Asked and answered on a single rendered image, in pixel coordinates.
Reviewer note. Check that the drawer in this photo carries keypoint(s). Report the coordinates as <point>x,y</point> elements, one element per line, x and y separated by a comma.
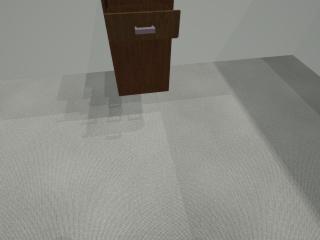
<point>121,22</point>

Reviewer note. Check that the cabinet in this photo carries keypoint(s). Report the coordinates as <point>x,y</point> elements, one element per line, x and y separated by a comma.
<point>142,66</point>

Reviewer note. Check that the handle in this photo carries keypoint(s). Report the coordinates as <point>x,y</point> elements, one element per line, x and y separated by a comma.
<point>145,30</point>

